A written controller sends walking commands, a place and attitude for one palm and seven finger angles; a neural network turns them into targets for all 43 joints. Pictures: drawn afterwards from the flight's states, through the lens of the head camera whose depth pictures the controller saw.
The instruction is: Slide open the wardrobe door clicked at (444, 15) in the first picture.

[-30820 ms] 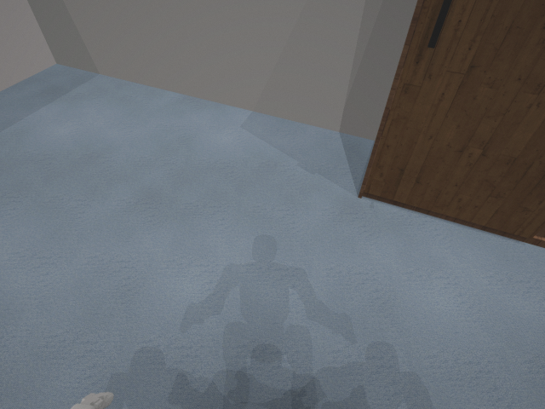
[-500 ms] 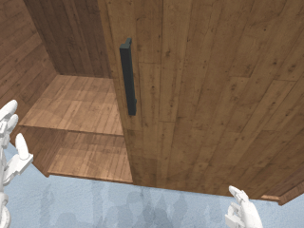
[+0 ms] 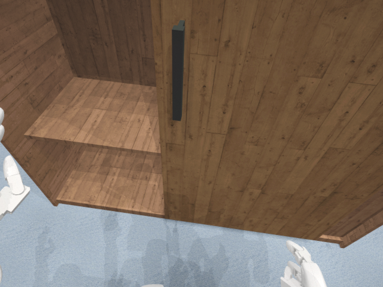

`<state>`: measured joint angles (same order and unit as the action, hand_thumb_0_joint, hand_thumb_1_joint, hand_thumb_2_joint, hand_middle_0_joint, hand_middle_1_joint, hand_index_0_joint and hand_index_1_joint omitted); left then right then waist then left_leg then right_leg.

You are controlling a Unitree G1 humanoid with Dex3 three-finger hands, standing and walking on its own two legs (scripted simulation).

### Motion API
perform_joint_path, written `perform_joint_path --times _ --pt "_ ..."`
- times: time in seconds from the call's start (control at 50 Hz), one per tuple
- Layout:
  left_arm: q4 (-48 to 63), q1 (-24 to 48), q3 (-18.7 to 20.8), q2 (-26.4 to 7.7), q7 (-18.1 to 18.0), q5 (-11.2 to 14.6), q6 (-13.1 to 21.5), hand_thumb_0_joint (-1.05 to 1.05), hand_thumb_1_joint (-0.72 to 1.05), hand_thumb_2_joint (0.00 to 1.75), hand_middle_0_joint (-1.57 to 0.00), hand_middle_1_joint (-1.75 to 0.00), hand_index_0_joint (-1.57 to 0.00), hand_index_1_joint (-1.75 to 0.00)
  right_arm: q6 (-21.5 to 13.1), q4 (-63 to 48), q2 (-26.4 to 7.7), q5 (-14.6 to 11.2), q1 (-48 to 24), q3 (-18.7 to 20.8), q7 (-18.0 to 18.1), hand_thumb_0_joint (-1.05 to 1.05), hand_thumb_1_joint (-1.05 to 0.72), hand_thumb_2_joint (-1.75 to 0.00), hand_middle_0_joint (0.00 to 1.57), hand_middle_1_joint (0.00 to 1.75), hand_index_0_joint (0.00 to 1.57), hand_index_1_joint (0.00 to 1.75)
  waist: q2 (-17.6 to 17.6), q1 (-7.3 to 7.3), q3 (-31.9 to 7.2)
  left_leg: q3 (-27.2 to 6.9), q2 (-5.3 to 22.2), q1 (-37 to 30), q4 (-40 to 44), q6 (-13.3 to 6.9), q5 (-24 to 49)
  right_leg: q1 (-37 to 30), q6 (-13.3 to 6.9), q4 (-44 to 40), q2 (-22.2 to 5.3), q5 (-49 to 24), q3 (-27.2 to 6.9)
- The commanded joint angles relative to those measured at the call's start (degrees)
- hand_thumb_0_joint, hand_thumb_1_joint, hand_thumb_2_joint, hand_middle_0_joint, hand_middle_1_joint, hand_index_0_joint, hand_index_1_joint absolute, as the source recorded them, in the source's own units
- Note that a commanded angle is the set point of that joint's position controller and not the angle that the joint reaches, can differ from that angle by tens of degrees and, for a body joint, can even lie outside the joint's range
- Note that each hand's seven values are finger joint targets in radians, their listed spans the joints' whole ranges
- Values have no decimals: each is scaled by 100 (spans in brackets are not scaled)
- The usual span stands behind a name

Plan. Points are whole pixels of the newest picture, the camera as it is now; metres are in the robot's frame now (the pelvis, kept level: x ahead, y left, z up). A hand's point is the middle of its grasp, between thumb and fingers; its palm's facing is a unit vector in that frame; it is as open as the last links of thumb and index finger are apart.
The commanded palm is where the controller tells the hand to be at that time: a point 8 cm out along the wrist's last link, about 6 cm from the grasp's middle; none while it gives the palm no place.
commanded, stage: step back with the hand held close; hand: left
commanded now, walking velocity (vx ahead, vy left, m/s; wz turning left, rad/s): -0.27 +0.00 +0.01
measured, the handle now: (179, 75) +0.53 +0.09 +0.18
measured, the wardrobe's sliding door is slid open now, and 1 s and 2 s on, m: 0.60 0.60 0.60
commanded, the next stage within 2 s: stop stepping back and stand still in 0.54 s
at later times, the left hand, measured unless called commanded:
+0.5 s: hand out of the picture +0.14 +0.27 +0.17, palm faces +0.41 -0.80 -0.44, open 7.4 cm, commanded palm +0.06 +0.32 +0.20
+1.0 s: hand out of the picture +0.06 +0.29 +0.18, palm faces +0.43 -0.82 -0.37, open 7.4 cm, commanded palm +0.01 +0.32 +0.20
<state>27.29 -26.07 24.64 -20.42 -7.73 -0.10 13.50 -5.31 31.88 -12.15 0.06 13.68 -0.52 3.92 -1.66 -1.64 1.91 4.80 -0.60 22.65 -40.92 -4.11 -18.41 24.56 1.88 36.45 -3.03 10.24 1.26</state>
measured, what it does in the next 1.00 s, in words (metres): walks backwards: right foot, then left foot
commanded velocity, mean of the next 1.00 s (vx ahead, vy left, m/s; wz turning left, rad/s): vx -0.14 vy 0.00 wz -0.02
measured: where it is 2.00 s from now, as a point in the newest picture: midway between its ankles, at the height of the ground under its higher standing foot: outside the picture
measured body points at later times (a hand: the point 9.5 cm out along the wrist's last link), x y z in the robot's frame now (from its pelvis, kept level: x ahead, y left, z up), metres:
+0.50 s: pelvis -0.07 +0.01 +0.00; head -0.03 +0.06 +0.45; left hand +0.11 +0.31 +0.20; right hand +0.12 -0.23 -0.05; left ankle +0.00 +0.09 -0.72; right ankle +0.01 -0.14 -0.69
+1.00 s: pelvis -0.14 +0.02 +0.00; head -0.16 +0.07 +0.45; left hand +0.03 +0.33 +0.20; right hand -0.03 -0.24 -0.07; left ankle -0.12 +0.10 -0.72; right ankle -0.24 -0.13 -0.71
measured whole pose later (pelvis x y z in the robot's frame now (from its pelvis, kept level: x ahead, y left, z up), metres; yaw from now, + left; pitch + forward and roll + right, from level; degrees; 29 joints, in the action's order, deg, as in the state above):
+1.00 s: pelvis -0.14 +0.02 +0.00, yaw -2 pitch +2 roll -2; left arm 28.0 -28.9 24.4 -24.8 -8.5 2.4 11.8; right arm -7.2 39.0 -13.3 -0.1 18.2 0.3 5.4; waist -3.5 0.1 -6.3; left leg 2.1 -0.7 23.0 -38.9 -2.7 -20.4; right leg 10.2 1.6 34.8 -1.7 26.4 0.0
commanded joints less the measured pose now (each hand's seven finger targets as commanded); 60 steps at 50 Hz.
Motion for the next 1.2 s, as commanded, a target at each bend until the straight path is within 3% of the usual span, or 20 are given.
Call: perform_joint_path --times 0.0,0.12,0.18,0.26,0.32,0.38,0.42,0.48,0.56,0.64,0.72,0.78,0.8,0.86,0.92,0.96,0.98,1.02,1.1,1.18 --pt "1492 639 712 -1262 -151 54 510 0 90 90 -20 -30 -20 -30 -445 -821 -813 64 -420 337 85 0 -90 -90 20 30 20 30 201 164 -388 -998 437 951 1368 -42 -1740 -669 -392 -871 -313 1292 -1062" --pt "1339 280 995 -1253 -158 -11 660 0 90 90 -20 -30 -20 -30 -578 -825 -886 44 -489 398 100 0 -90 -90 20 30 20 30 1310 63 -773 -1803 1401 2356 2632 -394 -2227 -2423 -64 1174 429 2 -238" --pt "1136 155 989 -1218 -79 -6 676 0 90 90 -20 -30 -20 -30 -595 -848 -872 8 -532 434 65 0 -90 -90 20 30 20 30 730 87 -504 -1549 1226 2625 2127 -383 -2118 -2429 -125 882 385 -205 -540" --pt "1007 348 752 -1309 -28 123 695 0 90 90 -20 -30 -20 -30 -572 -604 -719 67 -412 450 -36 0 -90 -90 20 30 20 30 -673 191 -417 -664 143 457 100 302 -590 -41 -786 -1385 -916 -250 -2213" --pt "1320 280 703 -1431 -104 154 642 0 90 90 -20 -30 -20 -30 -475 -548 -583 58 -464 428 -69 0 -90 -90 20 30 20 30 -938 154 -1020 -584 9 -457 -960 398 -434 262 -1031 -1753 -1391 -253 -2098" --pt "1658 14 944 -1619 -137 169 592 0 90 90 -20 -30 -20 -30 -385 -576 -591 46 -455 379 -41 0 -90 -90 20 30 20 30 -402 212 -1024 -694 136 -656 722 317 170 61 -652 -1032 -876 -687 -1313" --pt "2103 -65 1020 -1538 -120 155 676 0 90 90 -20 -30 -20 -30 -461 -770 -879 59 -630 439 66 0 -90 -90 20 30 20 30 1942 143 -1118 -2149 1408 367 2302 -249 1055 -746 -35 1178 531 -78 -287" --pt "2132 21 1265 -1653 -136 171 748 0 90 90 -20 -30 -20 -30 -724 -533 -708 233 -492 540 40 0 -90 -90 20 30 20 30 1652 157 -1223 -2718 2225 650 2787 -707 724 -489 -80 3660 769 1882 -719" --pt "1723 -232 759 -1107 -131 329 603 0 90 90 -20 -30 -20 -30 -872 -297 -683 90 -436 585 -33 0 -90 -90 20 30 20 30 1157 74 -1293 -1635 1678 -1242 2198 -402 2329 143 -33 1861 599 1973 -171" --pt "1417 184 334 -965 -109 310 340 0 90 90 -20 -30 -20 -30 -869 -215 -714 97 -465 441 -19 0 -90 -90 20 30 20 30 1449 195 -1060 -1673 1540 -1063 3014 -190 11 -519 -124 332 681 2123 82" --pt "1450 -68 537 -1329 -113 333 162 0 90 90 -20 -30 -20 -30 -685 -432 -705 72 -487 373 16 0 -90 -90 20 30 20 30 1358 106 -1220 -816 606 -686 2808 608 -1054 -1833 -482 -1927 730 1553 451" --pt "1906 -317 1075 -2006 -132 439 206 0 90 90 -20 -30 -20 -30 -439 -451 -542 174 -605 264 36 0 -90 -90 20 30 20 30 -689 6 -1119 -351 -30 -824 -1026 605 95 -90 -1384 -2762 -1493 1354 -1522" --pt "2073 -94 1309 -2217 -186 428 243 0 90 90 -20 -30 -20 -30 -435 -507 -548 196 -691 184 42 0 -90 -90 20 30 20 30 -558 -12 -1031 -452 104 -36 -1512 573 -33 -390 -1518 -2558 -1764 347 -1585" --pt "1407 28 836 -1546 -113 410 37 0 90 90 -20 -30 -20 -30 -480 -454 -656 -37 -633 303 61 0 -90 -90 20 30 20 30 -1155 150 -681 -704 307 383 -1075 460 3 -758 -1142 -2035 -1212 990 -1090" --pt "746 422 513 -1319 -176 282 2 0 90 90 -20 -30 -20 -30 -524 -185 -684 2 -500 238 215 0 -90 -90 20 30 20 30 279 314 -283 -299 207 -981 1011 317 170 -221 -673 -1059 -566 1145 -313" --pt "987 874 316 -1241 -188 229 42 0 90 90 -20 -30 -20 -30 -638 -330 -986 -37 -469 320 292 0 -90 -90 20 30 20 30 2148 340 -218 -2469 1359 -1384 2402 -161 -790 488 -192 658 352 1870 212" --pt "1126 1130 337 -1309 -214 204 95 0 90 90 -20 -30 -20 -30 -692 -402 -919 -20 -470 276 279 0 -90 -90 20 30 20 30 2211 325 -72 -3399 1819 -1135 2963 -488 -1008 617 -184 1410 551 2357 13" --pt "1447 1196 518 -1605 -208 160 184 0 90 90 -20 -30 -20 -30 -788 -247 -726 172 -374 214 218 0 -90 -90 20 30 20 30 1380 315 -290 -3638 1870 -1211 3121 -228 -378 757 -270 2277 350 2045 -329" --pt "1656 -161 470 -1301 -144 178 140 0 90 90 -20 -30 -20 -30 -908 -234 -657 100 -456 225 16 0 -90 -90 20 30 20 30 1260 145 -788 -1652 1214 -493 2924 -213 -115 -642 -178 1144 294 1118 61" --pt "1113 -879 840 -1469 -193 148 147 0 90 90 -20 -30 -20 -30 -699 -388 -665 159 -515 225 48 0 -90 -90 20 30 20 30 1575 114 -583 -1114 990 1092 3040 7 -2103 -2416 -266 -263 499 1219 686"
